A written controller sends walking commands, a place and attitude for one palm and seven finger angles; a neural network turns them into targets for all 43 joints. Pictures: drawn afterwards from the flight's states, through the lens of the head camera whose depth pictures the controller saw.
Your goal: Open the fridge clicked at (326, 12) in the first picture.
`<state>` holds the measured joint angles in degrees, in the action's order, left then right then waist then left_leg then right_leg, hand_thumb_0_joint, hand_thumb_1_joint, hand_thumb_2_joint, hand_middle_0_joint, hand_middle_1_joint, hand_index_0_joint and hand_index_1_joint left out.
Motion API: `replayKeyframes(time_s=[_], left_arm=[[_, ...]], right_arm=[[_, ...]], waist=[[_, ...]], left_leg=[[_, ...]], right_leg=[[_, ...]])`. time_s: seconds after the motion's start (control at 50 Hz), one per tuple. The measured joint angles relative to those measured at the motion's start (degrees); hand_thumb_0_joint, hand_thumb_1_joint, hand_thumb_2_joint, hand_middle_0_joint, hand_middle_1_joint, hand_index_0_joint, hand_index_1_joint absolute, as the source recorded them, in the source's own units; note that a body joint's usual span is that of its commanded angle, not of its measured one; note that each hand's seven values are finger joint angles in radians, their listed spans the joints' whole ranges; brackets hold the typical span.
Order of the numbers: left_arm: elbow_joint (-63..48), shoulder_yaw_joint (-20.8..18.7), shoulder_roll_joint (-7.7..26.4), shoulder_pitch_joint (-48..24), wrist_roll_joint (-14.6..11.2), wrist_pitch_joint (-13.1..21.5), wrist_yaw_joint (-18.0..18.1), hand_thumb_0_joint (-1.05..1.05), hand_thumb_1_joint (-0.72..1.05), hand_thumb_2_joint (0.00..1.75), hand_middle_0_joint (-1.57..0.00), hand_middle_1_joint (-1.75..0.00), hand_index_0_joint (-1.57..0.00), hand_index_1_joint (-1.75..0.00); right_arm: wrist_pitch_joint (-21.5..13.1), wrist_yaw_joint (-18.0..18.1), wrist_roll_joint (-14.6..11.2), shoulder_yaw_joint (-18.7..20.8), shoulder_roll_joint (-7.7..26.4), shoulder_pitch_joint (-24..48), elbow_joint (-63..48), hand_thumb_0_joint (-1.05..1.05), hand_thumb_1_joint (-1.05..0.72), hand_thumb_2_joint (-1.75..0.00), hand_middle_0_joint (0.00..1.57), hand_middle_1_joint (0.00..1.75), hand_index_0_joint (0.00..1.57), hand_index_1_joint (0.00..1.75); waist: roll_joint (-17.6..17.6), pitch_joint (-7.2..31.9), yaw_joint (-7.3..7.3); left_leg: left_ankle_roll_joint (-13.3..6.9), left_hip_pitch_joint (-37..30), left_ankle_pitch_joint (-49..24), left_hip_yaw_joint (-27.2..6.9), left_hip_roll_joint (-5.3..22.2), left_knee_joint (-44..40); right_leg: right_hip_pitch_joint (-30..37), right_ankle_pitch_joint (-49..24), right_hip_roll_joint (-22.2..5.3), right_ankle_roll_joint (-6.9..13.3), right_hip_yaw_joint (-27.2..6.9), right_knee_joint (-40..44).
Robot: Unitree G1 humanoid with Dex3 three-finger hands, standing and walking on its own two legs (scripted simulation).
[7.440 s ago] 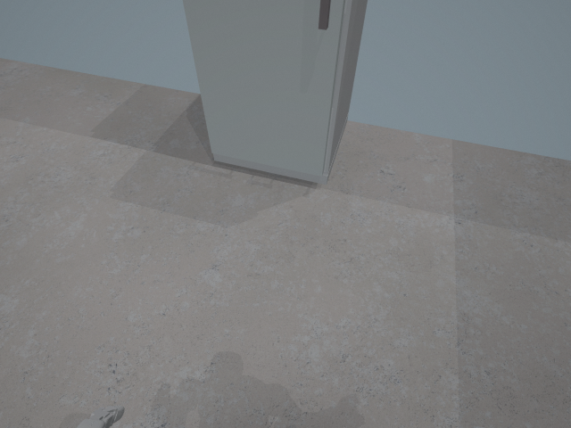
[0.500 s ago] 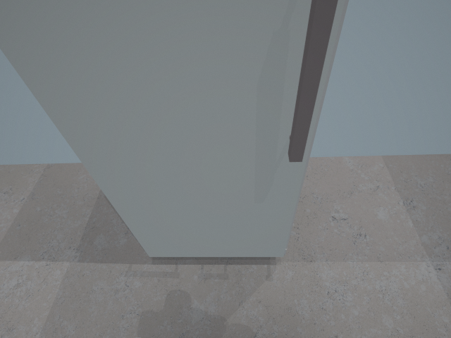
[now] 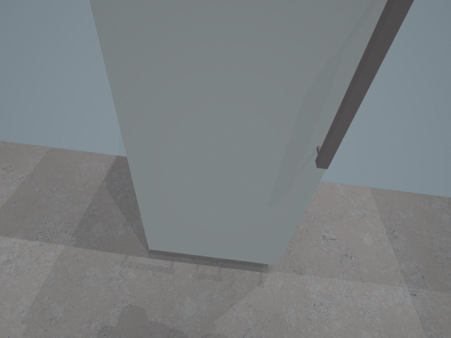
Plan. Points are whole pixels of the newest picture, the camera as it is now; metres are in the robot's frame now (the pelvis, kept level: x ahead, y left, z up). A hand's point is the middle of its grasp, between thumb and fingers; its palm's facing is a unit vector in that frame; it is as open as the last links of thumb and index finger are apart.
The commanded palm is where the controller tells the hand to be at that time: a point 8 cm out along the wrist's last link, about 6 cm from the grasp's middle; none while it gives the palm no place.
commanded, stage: come to a stop and stand still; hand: right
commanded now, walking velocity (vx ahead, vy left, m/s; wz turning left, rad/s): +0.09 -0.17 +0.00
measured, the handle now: (354, 84) +0.56 -0.21 +0.22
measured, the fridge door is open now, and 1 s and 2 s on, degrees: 0 0 0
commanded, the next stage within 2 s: look again from close up in 1.76 s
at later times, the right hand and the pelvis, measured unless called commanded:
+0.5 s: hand out of the picture -0.02 -0.27 -0.20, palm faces +0.08 +0.97 -0.22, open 7.4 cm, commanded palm none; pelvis +0.01 -0.09 -0.03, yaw -2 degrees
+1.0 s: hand out of the picture +0.07 -0.26 -0.19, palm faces -0.01 +0.97 -0.23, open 7.4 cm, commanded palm none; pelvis +0.02 -0.07 -0.02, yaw +0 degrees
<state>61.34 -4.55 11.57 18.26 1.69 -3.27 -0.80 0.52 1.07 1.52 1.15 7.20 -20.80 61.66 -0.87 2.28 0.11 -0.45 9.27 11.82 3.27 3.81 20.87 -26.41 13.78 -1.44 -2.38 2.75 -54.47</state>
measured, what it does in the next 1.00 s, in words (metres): steps on the spot: right foot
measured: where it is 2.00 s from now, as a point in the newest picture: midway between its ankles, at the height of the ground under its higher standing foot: outside the picture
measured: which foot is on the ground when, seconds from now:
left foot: down 0.00-1.00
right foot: up 0.00-0.28, down 0.30-1.00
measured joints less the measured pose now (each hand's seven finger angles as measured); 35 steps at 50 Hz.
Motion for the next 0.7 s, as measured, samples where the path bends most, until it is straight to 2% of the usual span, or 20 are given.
replayKeyframes(time_s=[0.04, 0.12, 0.18, 0.22, 0.26, 0.3, 0.32, 0.36, 0.42, 0.46, 0.54, 0.7], left_arm=[[0.6, 0.1, 0.1, 1.5, 0.1, 0.3, 0.0, 0.01, 0.91, 0.9, -0.19, -0.3, -0.2, -0.3], [2.1, 0.7, -0.1, 2.6, 0.1, -0.3, 0.2, 0.01, 0.91, 0.9, -0.19, -0.3, -0.2, -0.3], [2.3, 1.2, -0.6, 1.4, -0.3, -0.1, 0.5, 0.01, 0.91, 0.9, -0.19, -0.3, -0.2, -0.3], [1.8, 1.7, -1.1, -0.1, -0.7, 0.6, 0.9, 0.01, 0.91, 0.9, -0.19, -0.3, -0.2, -0.3], [-0.2, 2.4, -1.1, -1.7, -0.5, 1.2, 0.8, 0.01, 0.91, 0.9, -0.19, -0.3, -0.2, -0.3], [-2.8, 2.8, -0.6, -2.6, -0.3, 2.5, 0.8, 0.01, 0.91, 0.9, -0.19, -0.3, -0.2, -0.3], [-3.4, 2.8, -0.7, -3.3, -0.1, 3.1, 1.3, 0.01, 0.91, 0.9, -0.19, -0.3, -0.2, -0.3], [-4.2, 3.3, -0.8, -3.9, -0.1, 3.8, 1.9, 0.01, 0.93, 0.9, -0.19, -0.3, -0.2, -0.3], [-4.8, 4.0, -0.7, -4.1, -0.3, 4.5, 2.6, 0.01, 0.94, 0.9, -0.19, -0.3, -0.2, -0.3], [-5.1, 4.4, -0.8, -4.3, -0.4, 4.6, 3.0, 0.01, 0.95, 0.9, -0.2, -0.3, -0.2, -0.3], [-5.1, 4.7, -0.7, -4.7, -0.6, 4.7, 3.4, 0.01, 0.95, 0.9, -0.2, -0.3, -0.21, -0.3], [-4.1, 5.1, -0.4, -3.7, -0.5, 4.5, 3.3, 0.0, 0.94, 0.9, -0.2, -0.3, -0.21, -0.3]], right_arm=[[-0.8, 0.0, -0.1, -0.2, -0.9, 0.0, -0.1, 0.01, -0.9, -0.9, 0.2, 0.3, 0.2, 0.3], [-2.0, 0.2, 0.2, -0.2, -2.3, -0.1, -0.4, 0.01, -0.9, -0.9, 0.2, 0.3, 0.21, 0.3], [-2.0, 0.3, 0.5, 0.0, -2.5, -0.4, 0.2, 0.01, -0.9, -0.9, 0.21, 0.3, 0.21, 0.3], [-1.7, 0.4, 0.6, 0.1, -2.2, -0.6, 1.1, 0.01, -0.9, -0.9, 0.21, 0.3, 0.21, 0.3], [-1.9, 1.2, 0.6, -0.5, -2.0, -1.1, 1.8, 0.01, -0.9, -0.9, 0.21, 0.3, 0.21, 0.3], [-1.8, 1.2, 0.5, -0.8, -1.8, -1.5, 2.3, 0.01, -0.9, -0.9, 0.21, 0.3, 0.21, 0.3], [-1.4, 1.1, 0.4, -0.8, -1.3, -1.0, 2.6, 0.01, -0.9, -0.9, 0.21, 0.3, 0.21, 0.3], [-1.0, 1.2, 0.2, -0.6, -0.2, -0.3, 2.9, 0.01, -0.9, -0.9, 0.21, 0.3, 0.21, 0.3], [-0.7, 1.3, 0.1, -0.5, 1.2, 0.6, 2.5, 0.01, -0.9, -0.9, 0.2, 0.3, 0.21, 0.3], [-0.5, 1.3, 0.0, -0.5, 2.2, 1.5, 2.0, 0.01, -0.9, -0.9, 0.2, 0.3, 0.2, 0.3], [-0.5, 1.2, -0.1, -0.4, 3.5, 3.9, 0.5, 0.01, -0.9, -0.9, 0.2, 0.3, 0.2, 0.3], [0.1, 1.3, -0.3, -0.2, 4.8, 8.1, -2.6, 0.01, -0.91, -0.9, 0.2, 0.3, 0.2, 0.3]], waist=[[-0.7, -0.5, 0.11], [-1.4, -1.5, 1.61], [-0.7, -2.4, 2.78], [0.2, -3.0, 3.23], [0.1, -3.5, 2.86], [-1.4, -3.5, 1.77], [-1.0, -3.9, 1.39], [0.0, -4.2, 1.66], [0.2, -3.7, 1.89], [0.2, -3.5, 1.77], [0.0, -3.3, 1.55], [0.2, -3.9, 0.49]], left_leg=[[-0.1, 0.1, -0.5, 0.9, -0.3, -0.8], [0.0, 0.9, -0.4, 2.3, -0.3, -0.7], [0.5, 1.6, 0.0, 2.4, 0.3, 0.3], [1.2, 2.2, 0.6, 2.2, 0.8, 1.6], [2.1, 3.6, 1.8, 2.3, 0.7, 4.1], [2.9, 5.5, 3.7, 3.0, 0.1, 7.7], [3.1, 6.2, 4.8, 2.9, 0.8, 9.8], [2.0, 6.3, 5.9, 1.8, 1.8, 11.6], [0.3, 5.5, 7.3, 0.1, 2.5, 12.6], [-0.1, 4.9, 7.6, -1.3, 2.7, 12.9], [1.1, 3.9, 6.8, -2.8, 3.4, 12.3], [1.1, 3.4, 5.7, -4.0, 4.0, 11.8]], right_leg=[[1.5, -0.1, -0.4, -0.5, -0.1, 0.4], [4.5, 3.3, -1.0, -0.9, -0.1, 4.1], [7.4, 7.3, -0.9, -0.6, 0.4, 11.1], [10.1, 7.0, -0.7, -0.2, 0.6, 17.9], [11.3, 7.3, -0.7, 0.4, 0.0, 19.9], [12.4, 6.6, -1.2, 1.4, -0.5, 22.3], [12.0, 6.9, -0.5, 2.3, -0.5, 21.2], [12.1, 8.5, 0.6, 4.0, 0.4, 19.2], [13.8, 9.6, 1.7, 5.5, 1.5, 19.2], [15.0, 9.7, 2.5, 6.0, 2.0, 19.9], [16.9, 9.5, 3.5, 6.8, 3.1, 21.6], [19.4, 8.2, 4.4, 7.2, 4.3, 25.2]])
